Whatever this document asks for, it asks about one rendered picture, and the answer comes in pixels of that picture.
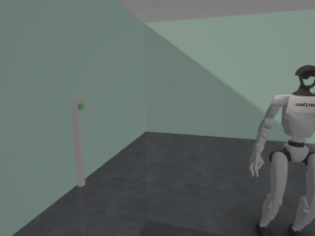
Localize right robot upper arm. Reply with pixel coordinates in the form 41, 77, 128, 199
263, 94, 289, 130

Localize right robot hand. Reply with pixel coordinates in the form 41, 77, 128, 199
248, 151, 265, 177

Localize right robot thigh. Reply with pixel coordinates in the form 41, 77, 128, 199
269, 149, 288, 207

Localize robot left shin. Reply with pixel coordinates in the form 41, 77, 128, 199
292, 204, 315, 232

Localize right robot forearm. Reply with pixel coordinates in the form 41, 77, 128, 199
253, 118, 269, 153

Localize button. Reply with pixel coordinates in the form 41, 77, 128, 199
78, 103, 84, 110

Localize panel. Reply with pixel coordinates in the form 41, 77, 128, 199
71, 97, 86, 187

